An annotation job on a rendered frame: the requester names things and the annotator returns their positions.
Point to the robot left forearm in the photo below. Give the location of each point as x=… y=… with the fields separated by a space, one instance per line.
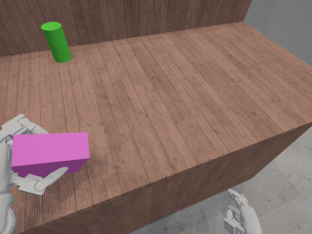
x=8 y=217

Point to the sponge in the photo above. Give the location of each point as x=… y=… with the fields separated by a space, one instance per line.
x=42 y=154

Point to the left robot hand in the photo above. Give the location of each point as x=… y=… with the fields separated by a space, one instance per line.
x=31 y=184

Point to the table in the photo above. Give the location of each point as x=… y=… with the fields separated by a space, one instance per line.
x=181 y=100

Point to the right robot hand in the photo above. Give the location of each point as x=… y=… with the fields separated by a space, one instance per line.
x=245 y=221

